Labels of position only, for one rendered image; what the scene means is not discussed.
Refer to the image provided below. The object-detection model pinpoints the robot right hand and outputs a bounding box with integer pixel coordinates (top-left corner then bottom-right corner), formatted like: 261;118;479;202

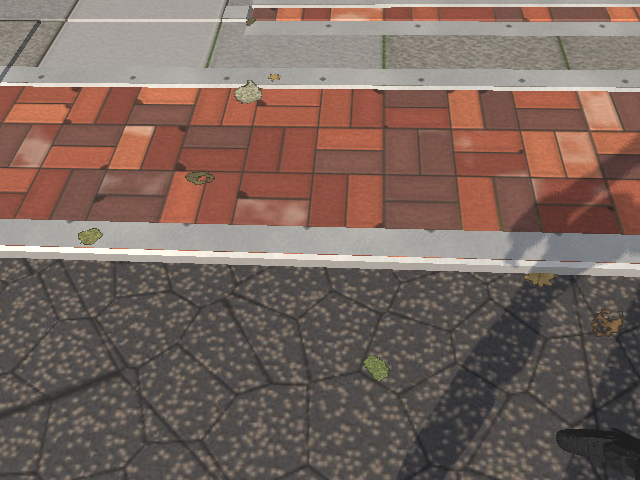
556;428;640;480

